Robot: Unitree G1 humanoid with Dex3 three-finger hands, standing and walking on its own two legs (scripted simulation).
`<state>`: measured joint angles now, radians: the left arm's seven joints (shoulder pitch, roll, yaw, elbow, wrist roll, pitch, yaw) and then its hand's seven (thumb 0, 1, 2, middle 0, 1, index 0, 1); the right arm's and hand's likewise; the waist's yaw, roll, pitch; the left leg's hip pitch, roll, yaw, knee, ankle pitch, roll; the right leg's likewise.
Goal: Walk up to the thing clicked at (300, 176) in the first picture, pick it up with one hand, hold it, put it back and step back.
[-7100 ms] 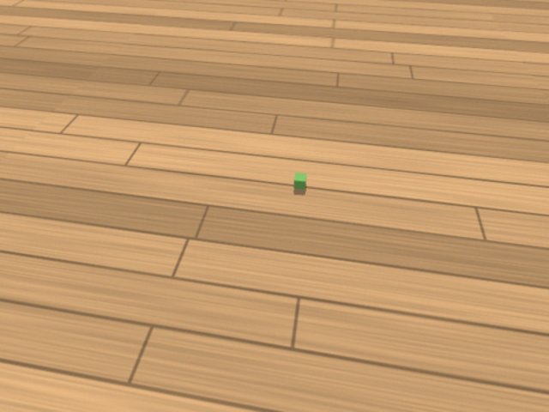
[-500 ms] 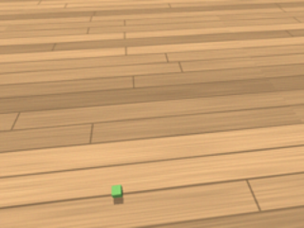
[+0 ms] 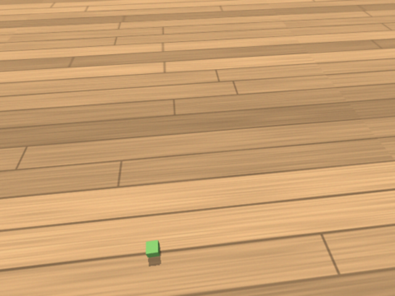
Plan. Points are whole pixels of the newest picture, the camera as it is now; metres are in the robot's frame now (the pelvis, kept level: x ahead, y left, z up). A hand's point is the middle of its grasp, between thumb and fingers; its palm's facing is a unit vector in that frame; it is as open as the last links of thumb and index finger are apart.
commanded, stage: stand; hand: left
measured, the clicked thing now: (152, 248) +0.45 +0.25 -0.75
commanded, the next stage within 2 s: walk up in 0.04 s
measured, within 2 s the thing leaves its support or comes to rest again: neither
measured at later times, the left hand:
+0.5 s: hand out of the picture +0.09 +0.25 -0.16, palm faces +0.00 -0.94 -0.35, open 7.3 cm
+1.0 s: hand out of the picture +0.11 +0.25 -0.16, palm faces -0.02 -0.93 -0.35, open 7.3 cm
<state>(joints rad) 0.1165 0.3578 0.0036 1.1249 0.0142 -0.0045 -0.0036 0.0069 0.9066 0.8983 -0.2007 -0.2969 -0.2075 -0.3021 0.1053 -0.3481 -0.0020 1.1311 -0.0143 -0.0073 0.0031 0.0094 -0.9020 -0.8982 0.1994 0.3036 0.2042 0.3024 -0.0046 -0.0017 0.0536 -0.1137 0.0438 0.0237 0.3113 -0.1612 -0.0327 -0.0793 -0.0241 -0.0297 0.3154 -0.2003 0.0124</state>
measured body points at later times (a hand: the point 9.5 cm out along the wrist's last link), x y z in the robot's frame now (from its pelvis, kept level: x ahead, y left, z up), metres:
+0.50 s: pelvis +0.02 +0.00 +0.00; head +0.03 +0.00 +0.45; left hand +0.10 +0.30 -0.14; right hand +0.10 -0.30 -0.13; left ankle +0.01 +0.14 -0.75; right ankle -0.02 -0.13 -0.75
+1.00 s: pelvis +0.02 -0.01 -0.01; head +0.03 -0.01 +0.44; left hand +0.11 +0.30 -0.13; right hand +0.10 -0.31 -0.13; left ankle +0.01 +0.14 -0.75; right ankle -0.02 -0.13 -0.75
